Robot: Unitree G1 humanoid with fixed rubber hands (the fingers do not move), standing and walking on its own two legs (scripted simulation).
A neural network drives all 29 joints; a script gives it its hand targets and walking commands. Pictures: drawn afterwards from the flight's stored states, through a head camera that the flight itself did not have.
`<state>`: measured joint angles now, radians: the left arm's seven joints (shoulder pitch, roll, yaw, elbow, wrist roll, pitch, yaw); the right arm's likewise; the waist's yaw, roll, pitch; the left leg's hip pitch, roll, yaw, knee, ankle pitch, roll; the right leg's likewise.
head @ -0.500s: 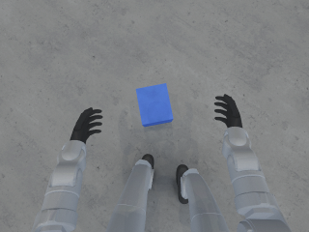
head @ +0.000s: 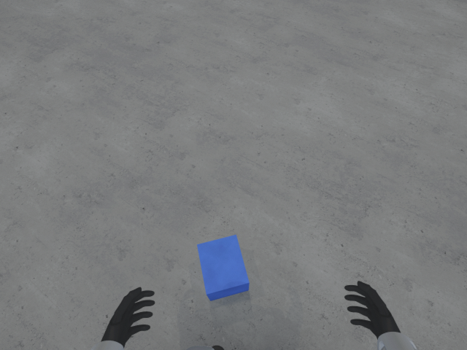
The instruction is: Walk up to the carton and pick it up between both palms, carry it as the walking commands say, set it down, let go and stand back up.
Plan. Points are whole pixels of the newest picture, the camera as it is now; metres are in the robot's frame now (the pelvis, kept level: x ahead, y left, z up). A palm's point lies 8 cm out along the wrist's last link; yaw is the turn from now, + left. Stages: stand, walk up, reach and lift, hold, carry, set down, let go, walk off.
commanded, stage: let go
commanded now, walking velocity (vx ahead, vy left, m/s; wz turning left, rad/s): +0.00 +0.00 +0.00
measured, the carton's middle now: (223, 267) +0.42 +0.09 -0.70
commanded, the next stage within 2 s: stand in 0.50 s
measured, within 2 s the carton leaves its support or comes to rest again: neither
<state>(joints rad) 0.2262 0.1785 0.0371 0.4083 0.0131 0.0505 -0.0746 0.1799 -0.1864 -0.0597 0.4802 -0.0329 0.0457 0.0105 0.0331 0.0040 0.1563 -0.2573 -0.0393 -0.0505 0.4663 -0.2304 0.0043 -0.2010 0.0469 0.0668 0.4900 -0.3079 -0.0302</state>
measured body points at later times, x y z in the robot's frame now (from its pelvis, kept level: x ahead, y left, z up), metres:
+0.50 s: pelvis +0.01 +0.01 +0.00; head +0.03 +0.01 +0.45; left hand +0.15 +0.24 -0.09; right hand +0.18 -0.22 -0.09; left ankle +0.01 +0.12 -0.74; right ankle -0.03 -0.10 -0.74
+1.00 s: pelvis -0.02 +0.03 +0.00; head -0.09 +0.04 +0.44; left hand +0.05 +0.30 -0.13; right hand +0.04 -0.25 -0.11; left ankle +0.01 +0.12 -0.74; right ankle -0.03 -0.10 -0.74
